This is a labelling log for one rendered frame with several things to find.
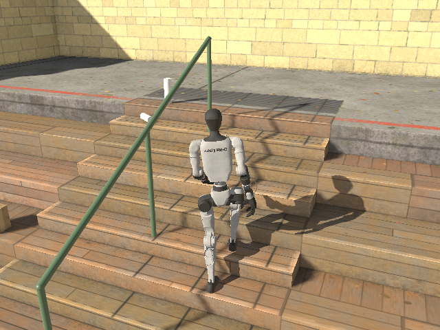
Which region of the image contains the robot torso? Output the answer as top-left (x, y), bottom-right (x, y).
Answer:
top-left (200, 135), bottom-right (232, 207)

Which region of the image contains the left robot hand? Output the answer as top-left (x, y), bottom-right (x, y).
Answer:
top-left (201, 172), bottom-right (214, 184)

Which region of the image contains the humanoid robot head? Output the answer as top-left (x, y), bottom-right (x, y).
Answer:
top-left (203, 109), bottom-right (227, 142)

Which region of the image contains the left robot upper arm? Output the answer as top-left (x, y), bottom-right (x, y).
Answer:
top-left (189, 140), bottom-right (203, 177)

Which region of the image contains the robot right forearm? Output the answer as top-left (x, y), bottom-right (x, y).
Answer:
top-left (240, 165), bottom-right (254, 199)

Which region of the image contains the right robot hand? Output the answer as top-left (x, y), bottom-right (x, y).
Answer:
top-left (241, 197), bottom-right (256, 217)

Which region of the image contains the robot left forearm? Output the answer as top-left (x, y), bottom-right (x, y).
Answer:
top-left (192, 169), bottom-right (206, 182)

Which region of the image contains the right robot upper arm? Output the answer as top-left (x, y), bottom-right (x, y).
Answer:
top-left (229, 137), bottom-right (247, 176)

